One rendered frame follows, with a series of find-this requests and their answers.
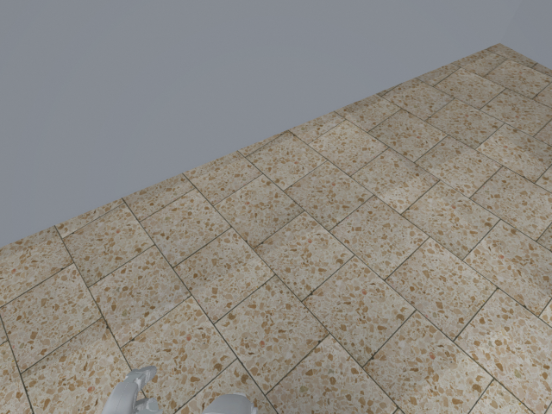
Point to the left robot hand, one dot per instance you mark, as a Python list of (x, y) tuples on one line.
[(122, 399)]

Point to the robot left thigh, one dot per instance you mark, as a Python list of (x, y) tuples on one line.
[(231, 404)]

